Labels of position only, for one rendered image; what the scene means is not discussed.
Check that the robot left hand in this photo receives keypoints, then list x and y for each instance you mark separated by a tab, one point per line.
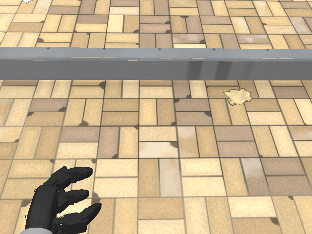
51	199

